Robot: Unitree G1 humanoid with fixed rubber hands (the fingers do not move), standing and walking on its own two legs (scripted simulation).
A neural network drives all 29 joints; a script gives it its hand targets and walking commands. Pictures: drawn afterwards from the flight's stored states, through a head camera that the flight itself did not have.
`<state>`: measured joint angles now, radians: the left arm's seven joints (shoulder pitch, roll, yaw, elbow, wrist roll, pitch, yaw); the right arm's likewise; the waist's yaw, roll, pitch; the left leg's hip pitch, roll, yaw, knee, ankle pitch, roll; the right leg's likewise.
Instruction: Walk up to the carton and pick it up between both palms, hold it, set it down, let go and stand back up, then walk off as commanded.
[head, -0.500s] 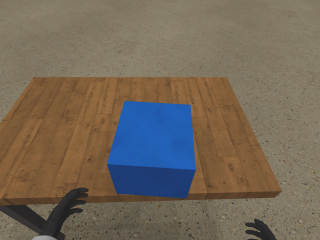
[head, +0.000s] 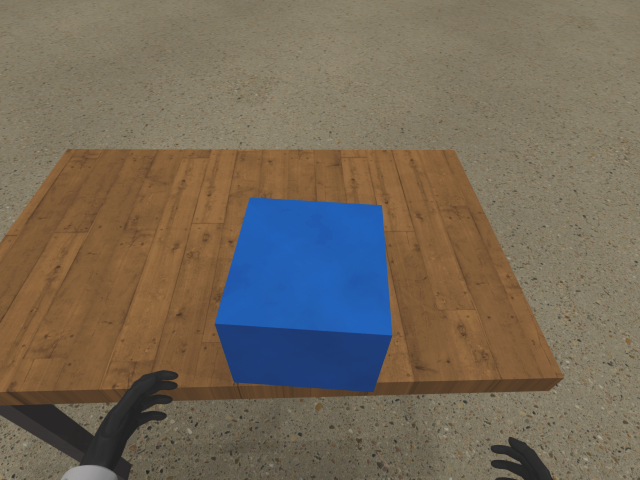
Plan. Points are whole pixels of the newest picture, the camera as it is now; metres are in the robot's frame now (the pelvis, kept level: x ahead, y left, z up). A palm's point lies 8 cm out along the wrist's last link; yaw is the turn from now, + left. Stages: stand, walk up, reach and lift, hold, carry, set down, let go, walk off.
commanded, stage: stand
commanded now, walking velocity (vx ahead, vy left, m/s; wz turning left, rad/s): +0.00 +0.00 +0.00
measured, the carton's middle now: (309, 291) +0.36 +0.02 +0.02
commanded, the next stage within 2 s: walk off in 0.44 s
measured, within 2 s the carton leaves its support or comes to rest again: neither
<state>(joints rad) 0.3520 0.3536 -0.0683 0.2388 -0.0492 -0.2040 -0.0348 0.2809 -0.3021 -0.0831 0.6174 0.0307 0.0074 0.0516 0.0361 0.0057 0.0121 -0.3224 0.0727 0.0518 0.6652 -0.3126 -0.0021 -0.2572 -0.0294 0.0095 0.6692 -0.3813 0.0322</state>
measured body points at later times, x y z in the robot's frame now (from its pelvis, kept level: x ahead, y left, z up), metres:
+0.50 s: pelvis +0.00 +0.00 +0.00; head +0.00 +0.00 +0.45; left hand +0.18 +0.24 -0.01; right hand +0.14 -0.28 -0.09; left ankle +0.03 +0.14 -0.72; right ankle -0.01 -0.14 -0.72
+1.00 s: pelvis -0.09 +0.02 +0.00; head -0.05 +0.03 +0.45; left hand +0.15 +0.27 -0.03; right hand +0.03 -0.27 -0.09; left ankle -0.05 +0.12 -0.72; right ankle -0.09 -0.13 -0.65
